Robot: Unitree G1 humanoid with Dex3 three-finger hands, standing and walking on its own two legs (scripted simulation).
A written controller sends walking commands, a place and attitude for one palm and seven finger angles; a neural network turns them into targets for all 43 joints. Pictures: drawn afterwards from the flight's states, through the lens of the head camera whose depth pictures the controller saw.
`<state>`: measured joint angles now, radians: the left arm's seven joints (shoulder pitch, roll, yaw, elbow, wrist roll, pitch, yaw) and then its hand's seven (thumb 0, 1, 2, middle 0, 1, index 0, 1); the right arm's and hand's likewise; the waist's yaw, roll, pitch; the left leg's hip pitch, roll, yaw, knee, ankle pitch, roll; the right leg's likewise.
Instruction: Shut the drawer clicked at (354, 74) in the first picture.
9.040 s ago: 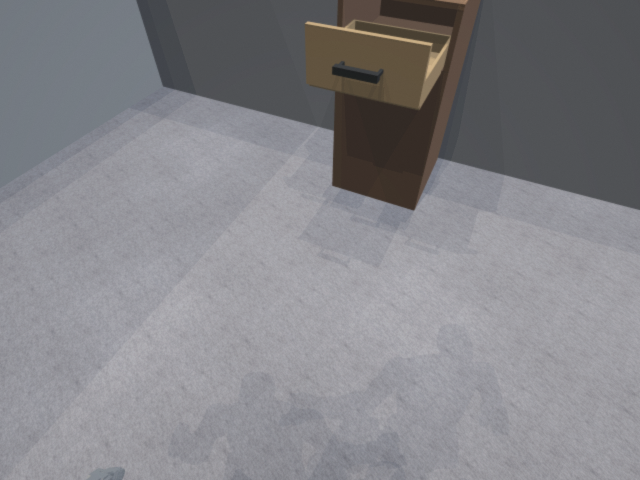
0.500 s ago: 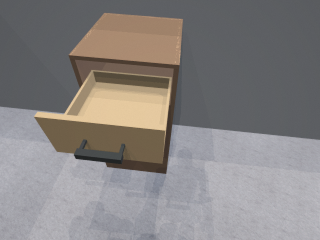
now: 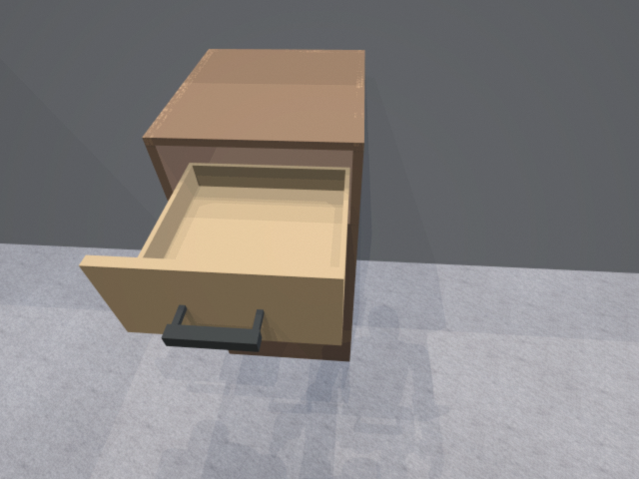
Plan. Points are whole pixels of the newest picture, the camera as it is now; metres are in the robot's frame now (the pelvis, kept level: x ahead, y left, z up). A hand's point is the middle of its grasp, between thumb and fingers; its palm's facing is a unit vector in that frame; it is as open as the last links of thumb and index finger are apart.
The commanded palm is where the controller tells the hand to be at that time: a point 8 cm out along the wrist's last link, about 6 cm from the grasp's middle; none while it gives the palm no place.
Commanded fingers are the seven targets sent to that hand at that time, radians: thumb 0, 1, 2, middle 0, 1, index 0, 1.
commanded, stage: look again from close up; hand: left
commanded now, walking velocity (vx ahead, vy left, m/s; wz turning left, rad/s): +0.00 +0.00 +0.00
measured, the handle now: (216, 325) +0.34 +0.18 -0.02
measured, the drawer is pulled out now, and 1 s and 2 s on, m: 0.30 0.30 0.30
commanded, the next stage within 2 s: raise the hand and make a fist in 0.10 s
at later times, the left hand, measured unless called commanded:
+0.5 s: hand (212, 426) +0.19 +0.14 +0.00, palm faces +0.02 -1.00 -0.03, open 6.6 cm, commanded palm +0.11 +0.21 -0.04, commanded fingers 0.00 0.90 0.90 -0.52 -0.65 -0.52 -0.65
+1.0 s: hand (188, 451) +0.16 +0.16 +0.00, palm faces +0.00 -1.00 -0.06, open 4.0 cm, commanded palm +0.11 +0.21 +0.01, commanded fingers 0.00 0.90 0.90 -1.02 -1.19 -1.02 -1.19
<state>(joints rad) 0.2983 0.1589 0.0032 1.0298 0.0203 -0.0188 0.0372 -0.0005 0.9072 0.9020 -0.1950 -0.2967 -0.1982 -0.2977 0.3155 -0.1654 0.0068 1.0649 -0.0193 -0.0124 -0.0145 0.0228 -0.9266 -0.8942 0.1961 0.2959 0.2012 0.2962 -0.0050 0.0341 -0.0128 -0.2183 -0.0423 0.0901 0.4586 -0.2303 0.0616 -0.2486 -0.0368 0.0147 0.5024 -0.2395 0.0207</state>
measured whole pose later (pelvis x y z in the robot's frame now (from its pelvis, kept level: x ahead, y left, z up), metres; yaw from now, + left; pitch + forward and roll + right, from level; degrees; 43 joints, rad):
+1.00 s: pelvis -0.01 -0.05 -0.06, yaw +3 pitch +10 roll -1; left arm 0.55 0.27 0.24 -0.10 -0.33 -0.31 -0.38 0.01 0.90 0.90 -0.83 -0.98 -0.83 -0.98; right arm 0.27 -0.18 0.01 0.58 0.05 -0.23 -0.06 0.02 -0.90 -0.89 0.20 0.30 0.21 0.30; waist -0.02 0.03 -0.13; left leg -0.73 0.03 -0.02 1.01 -0.46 -0.01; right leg -0.69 0.02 -0.10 0.98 -0.46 -0.05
